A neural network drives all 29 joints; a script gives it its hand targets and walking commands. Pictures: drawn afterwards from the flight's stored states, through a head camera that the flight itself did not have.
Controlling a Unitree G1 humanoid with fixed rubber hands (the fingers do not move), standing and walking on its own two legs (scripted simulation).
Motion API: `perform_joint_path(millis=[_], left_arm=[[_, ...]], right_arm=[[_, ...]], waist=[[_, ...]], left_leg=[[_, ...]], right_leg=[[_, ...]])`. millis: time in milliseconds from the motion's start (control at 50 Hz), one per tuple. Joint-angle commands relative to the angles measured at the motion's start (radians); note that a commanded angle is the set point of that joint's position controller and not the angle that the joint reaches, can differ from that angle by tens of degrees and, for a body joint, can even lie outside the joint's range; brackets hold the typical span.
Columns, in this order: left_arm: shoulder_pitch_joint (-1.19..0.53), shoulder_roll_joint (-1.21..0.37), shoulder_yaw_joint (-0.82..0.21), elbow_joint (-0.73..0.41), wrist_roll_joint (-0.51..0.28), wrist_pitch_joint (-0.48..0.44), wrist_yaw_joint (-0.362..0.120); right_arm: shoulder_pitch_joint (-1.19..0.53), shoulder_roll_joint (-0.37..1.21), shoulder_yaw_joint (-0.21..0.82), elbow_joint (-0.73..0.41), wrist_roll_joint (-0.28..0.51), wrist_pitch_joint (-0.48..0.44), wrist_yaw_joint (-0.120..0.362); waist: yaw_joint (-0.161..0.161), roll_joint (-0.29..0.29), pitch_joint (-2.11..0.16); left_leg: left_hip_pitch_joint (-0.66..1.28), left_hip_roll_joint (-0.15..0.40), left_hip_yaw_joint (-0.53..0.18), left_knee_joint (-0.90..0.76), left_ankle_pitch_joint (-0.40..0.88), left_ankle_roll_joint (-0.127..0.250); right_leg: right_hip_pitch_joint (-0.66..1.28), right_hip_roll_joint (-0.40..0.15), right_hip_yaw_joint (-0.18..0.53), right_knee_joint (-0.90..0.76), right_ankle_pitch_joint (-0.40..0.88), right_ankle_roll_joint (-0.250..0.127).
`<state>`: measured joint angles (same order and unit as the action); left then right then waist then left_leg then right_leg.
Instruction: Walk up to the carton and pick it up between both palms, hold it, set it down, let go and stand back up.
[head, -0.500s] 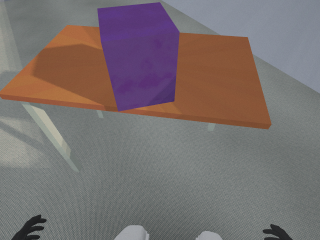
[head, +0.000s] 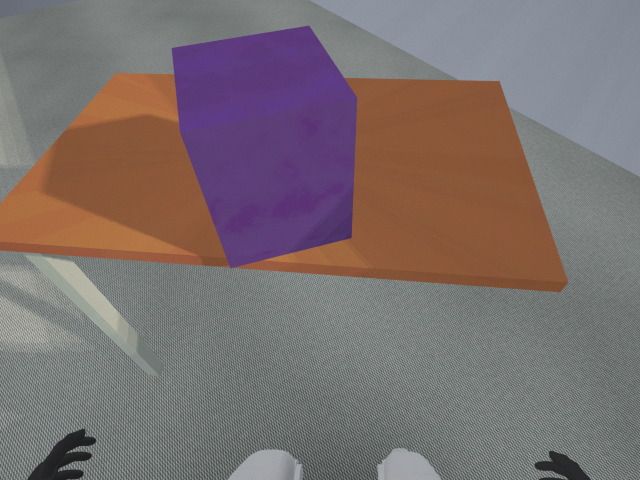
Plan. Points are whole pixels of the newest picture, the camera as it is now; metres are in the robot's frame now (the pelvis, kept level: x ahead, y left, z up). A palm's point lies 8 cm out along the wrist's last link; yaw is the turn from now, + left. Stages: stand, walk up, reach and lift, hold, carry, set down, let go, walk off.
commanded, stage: walk up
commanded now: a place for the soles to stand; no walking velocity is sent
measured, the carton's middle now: (268, 150) +0.54 +0.10 +0.11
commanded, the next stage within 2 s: none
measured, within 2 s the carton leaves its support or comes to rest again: neither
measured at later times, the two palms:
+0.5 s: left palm (36, 458) +0.14 +0.37 -0.07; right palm out of the picture +0.11 -0.27 -0.06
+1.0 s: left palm (34, 462) +0.14 +0.36 -0.05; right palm out of the picture +0.11 -0.28 -0.07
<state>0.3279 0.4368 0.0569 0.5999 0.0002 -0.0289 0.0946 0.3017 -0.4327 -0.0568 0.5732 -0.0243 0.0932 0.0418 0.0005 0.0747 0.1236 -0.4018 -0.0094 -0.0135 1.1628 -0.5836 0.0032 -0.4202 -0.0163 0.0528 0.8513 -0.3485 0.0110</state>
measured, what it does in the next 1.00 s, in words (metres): steps on the spot: left foot, then right foot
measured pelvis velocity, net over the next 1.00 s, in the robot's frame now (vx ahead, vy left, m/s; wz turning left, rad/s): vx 0.02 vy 0.04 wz -0.05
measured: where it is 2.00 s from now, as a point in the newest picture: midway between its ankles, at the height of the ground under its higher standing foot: outside the picture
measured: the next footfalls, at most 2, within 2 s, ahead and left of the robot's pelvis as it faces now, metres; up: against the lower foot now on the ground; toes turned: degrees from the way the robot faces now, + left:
left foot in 0.14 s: +0.08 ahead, +0.14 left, +0.00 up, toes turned +1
right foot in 0.48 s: +0.11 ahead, -0.11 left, +0.00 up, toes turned +1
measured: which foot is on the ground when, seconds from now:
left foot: up 0.00-0.12, down 0.14-1.00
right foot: down 0.00-0.14, up 0.16-0.46, down 0.48-1.00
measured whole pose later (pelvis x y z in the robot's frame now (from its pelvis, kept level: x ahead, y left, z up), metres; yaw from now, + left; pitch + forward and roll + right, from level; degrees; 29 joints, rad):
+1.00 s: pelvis +0.02 +0.04 +0.00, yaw -3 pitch -5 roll +0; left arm 0.33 0.45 0.06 0.61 0.00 -0.01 0.08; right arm 0.30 -0.43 -0.06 0.57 -0.02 0.04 0.02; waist -0.02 0.02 0.12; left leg -0.32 0.01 0.07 0.86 -0.44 0.03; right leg -0.38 0.00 0.08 0.83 -0.37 0.03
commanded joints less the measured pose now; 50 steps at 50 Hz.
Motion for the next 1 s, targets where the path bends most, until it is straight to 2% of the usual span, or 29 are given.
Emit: perform_joint_path(millis=[0,60,80,100,120,140,180,260,340,400,440,480,500,520,540,580,600,620,640,680,720,760,800,820,860,900,940,960,980], left_arm=[[0.097,0.315,0.098,-0.062,0.061,-0.031,0.022],[-0.022,0.322,0.090,-0.090,0.052,-0.018,0.015],[-0.105,0.292,0.073,-0.102,0.038,-0.011,0.009],[-0.077,0.224,0.048,-0.086,0.026,-0.008,0.001],[-0.042,0.126,0.016,-0.081,0.004,-0.007,-0.005],[-0.092,0.177,0.029,-0.108,-0.014,0.002,0.021],[-0.111,0.246,0.042,-0.076,-0.025,0.013,0.019],[-0.043,0.200,0.037,-0.052,-0.009,0.009,-0.003],[-0.076,0.182,0.028,-0.062,-0.007,0.010,0.000],[-0.025,0.191,0.036,-0.047,-0.002,0.008,0.004],[0.033,0.221,0.051,-0.014,0.006,0.002,0.000],[0.050,0.324,0.087,-0.017,0.021,0.000,-0.001],[0.005,0.311,0.082,-0.046,0.020,0.001,-0.005],[-0.006,0.303,0.082,-0.046,0.031,0.000,-0.005],[-0.024,0.298,0.081,-0.053,0.034,-0.003,-0.004],[-0.084,0.292,0.068,-0.060,0.022,0.002,-0.009],[-0.126,0.263,0.053,-0.065,0.012,0.004,-0.017],[-0.128,0.205,0.040,-0.069,-0.006,0.003,-0.024],[-0.098,0.200,0.042,-0.063,-0.019,0.005,-0.020],[-0.076,0.229,0.060,-0.048,-0.017,0.017,-0.017],[-0.038,0.225,0.060,-0.029,-0.009,0.008,-0.026],[0.001,0.230,0.052,-0.014,-0.003,-0.008,-0.024],[-0.007,0.294,0.069,-0.008,0.009,-0.017,-0.021],[0.000,0.312,0.072,-0.018,0.012,-0.016,-0.020],[-0.032,0.318,0.071,-0.033,0.014,-0.012,-0.022],[-0.075,0.296,0.061,-0.048,0.012,-0.006,-0.022],[-0.131,0.226,0.034,-0.056,-0.002,-0.002,-0.031],[-0.092,0.206,0.033,-0.048,-0.018,0.001,-0.030],[-0.072,0.220,0.050,-0.045,-0.017,0.007,-0.024]], right_arm=[[-0.087,-0.191,-0.096,-0.148,-0.020,-0.021,0.018],[-0.032,-0.192,-0.092,-0.122,-0.004,-0.032,0.016],[0.069,-0.184,-0.091,-0.076,0.001,-0.043,0.012],[0.169,-0.214,-0.102,-0.027,0.000,-0.058,0.004],[0.152,-0.298,-0.115,-0.030,-0.018,-0.068,-0.006],[0.061,-0.304,-0.105,-0.073,-0.011,-0.075,-0.012],[0.009,-0.237,-0.090,-0.074,-0.001,-0.075,-0.021],[0.041,-0.204,-0.074,-0.053,-0.004,-0.082,-0.037],[0.053,-0.201,-0.067,-0.058,-0.003,-0.067,-0.047],[-0.023,-0.208,-0.065,-0.072,0.006,-0.050,-0.043],[-0.114,-0.190,-0.055,-0.087,0.015,-0.047,-0.032],[-0.091,-0.165,-0.055,-0.099,0.013,-0.051,-0.021],[-0.084,-0.202,-0.069,-0.097,0.011,-0.037,-0.025],[-0.098,-0.207,-0.073,-0.098,0.005,-0.031,-0.025],[-0.087,-0.208,-0.075,-0.103,0.009,-0.032,-0.021],[-0.005,-0.197,-0.082,-0.077,0.014,-0.053,-0.012],[0.047,-0.205,-0.083,-0.050,0.012,-0.065,-0.012],[0.065,-0.253,-0.089,-0.034,0.001,-0.077,-0.013],[-0.004,-0.257,-0.083,-0.052,0.000,-0.084,-0.014],[-0.057,-0.238,-0.074,-0.064,-0.007,-0.087,-0.022],[-0.088,-0.229,-0.076,-0.063,-0.008,-0.088,-0.028],[-0.128,-0.217,-0.070,-0.053,0.009,-0.080,-0.021],[-0.122,-0.192,-0.066,-0.068,0.012,-0.078,-0.012],[-0.088,-0.200,-0.071,-0.067,0.019,-0.067,-0.013],[-0.080,-0.207,-0.079,-0.074,0.018,-0.052,-0.017],[-0.035,-0.206,-0.080,-0.061,0.017,-0.061,-0.016],[0.013,-0.250,-0.088,-0.031,0.007,-0.078,-0.016],[-0.026,-0.269,-0.085,-0.034,0.008,-0.086,-0.015],[-0.061,-0.249,-0.076,-0.040,0.003,-0.088,-0.014]], waist=[[0.038,-0.243,-0.105],[-0.007,-0.303,-0.090],[-0.076,-0.270,-0.108],[-0.121,-0.125,-0.137],[-0.111,0.140,-0.105],[-0.089,0.114,-0.035],[-0.061,-0.010,0.099],[-0.056,0.071,-0.062],[-0.063,0.098,-0.077],[-0.025,0.140,-0.094],[0.043,0.074,-0.115],[0.041,-0.152,-0.202],[0.037,-0.200,-0.161],[0.044,-0.206,-0.100],[0.036,-0.207,-0.040],[-0.024,-0.211,-0.043],[-0.068,-0.154,-0.055],[-0.086,0.044,-0.063],[-0.064,0.081,-0.034],[-0.039,0.050,0.022],[-0.015,0.063,0.017],[0.033,0.029,-0.031],[0.022,-0.076,-0.128],[0.009,-0.140,-0.162],[0.007,-0.234,-0.093],[-0.023,-0.226,-0.065],[-0.064,-0.074,-0.048],[-0.037,0.036,-0.049],[-0.028,0.037,-0.036]], left_leg=[[-0.203,0.089,-0.100,-0.101,-0.011,-0.004],[0.043,0.108,-0.068,-0.359,0.137,0.012],[0.293,0.086,-0.042,-0.544,0.260,0.016],[0.454,0.101,-0.104,-0.712,0.262,-0.002],[0.390,0.292,-0.406,-0.853,0.148,0.012],[0.229,0.381,-0.561,-0.886,0.172,0.044],[0.173,0.337,-0.447,-0.848,0.283,0.051],[0.370,0.267,-0.297,-0.680,0.811,0.018],[0.405,0.259,-0.224,-0.622,1.010,0.060],[0.301,0.252,-0.174,-0.585,0.924,0.085],[0.095,0.214,-0.117,-0.518,0.692,0.045],[-0.017,0.058,-0.009,-0.270,0.281,-0.036],[0.018,0.028,-0.041,-0.206,-0.038,-0.029],[-0.011,0.032,-0.066,-0.185,-0.103,-0.007],[-0.028,0.056,-0.084,-0.227,-0.081,0.003],[0.134,0.089,-0.074,-0.499,0.117,0.024],[0.261,0.110,-0.108,-0.667,0.195,0.032],[0.334,0.238,-0.285,-0.844,0.114,0.056],[0.227,0.351,-0.399,-0.906,-0.004,0.087],[0.117,0.375,-0.382,-0.883,0.006,0.134],[0.139,0.343,-0.291,-0.799,0.227,0.158],[0.070,0.279,-0.161,-0.673,0.391,0.107],[0.031,0.132,-0.021,-0.443,0.443,0.020],[0.072,0.061,-0.009,-0.356,0.264,-0.004],[0.067,0.029,-0.043,-0.330,0.027,0.007],[0.143,0.065,-0.059,-0.505,0.112,0.031],[0.278,0.196,-0.198,-0.768,0.147,0.075],[0.198,0.294,-0.294,-0.841,0.096,0.117],[0.117,0.351,-0.312,-0.834,0.090,0.170]], right_leg=[[0.230,-0.271,0.492,-0.372,-0.111,-0.251],[0.029,-0.259,0.385,-0.309,-0.014,-0.208],[-0.144,-0.197,0.267,-0.193,0.016,-0.153],[-0.238,-0.088,0.133,0.030,-0.051,-0.078],[-0.324,0.059,0.044,0.248,-0.248,-0.029],[-0.342,0.070,0.077,0.238,-0.305,-0.009],[-0.304,0.018,0.089,0.229,-0.227,-0.019],[-0.241,0.012,0.066,0.218,-0.199,-0.010],[-0.222,0.000,-0.001,0.108,-0.207,-0.004],[-0.075,-0.005,-0.070,-0.040,-0.137,-0.017],[0.189,-0.018,-0.026,-0.215,0.142,-0.044],[0.252,-0.267,0.475,-0.303,0.212,-0.216],[0.129,-0.323,0.576,-0.358,0.100,-0.295],[0.076,-0.329,0.605,-0.406,-0.047,-0.307],[0.050,-0.317,0.600,-0.423,-0.130,-0.298],[-0.039,-0.228,0.475,-0.365,-0.158,-0.202],[-0.139,-0.148,0.364,-0.286,-0.158,-0.136],[-0.226,-0.011,0.177,-0.080,-0.173,-0.053],[-0.202,0.070,0.033,0.027,-0.195,-0.020],[-0.133,0.039,0.054,0.128,-0.227,-0.017],[-0.078,0.006,0.023,0.074,-0.190,-0.027],[0.086,-0.021,0.004,-0.148,0.022,-0.046],[0.218,-0.137,0.253,-0.245,0.291,-0.112],[0.153,-0.228,0.434,-0.303,0.252,-0.194],[0.060,-0.277,0.554,-0.375,0.120,-0.257],[-0.005,-0.221,0.479,-0.342,0.048,-0.211],[-0.156,-0.052,0.239,-0.180,-0.055,-0.079],[-0.092,0.044,0.073,-0.027,-0.062,-0.036],[-0.037,0.066,0.015,0.043,-0.150,-0.026]])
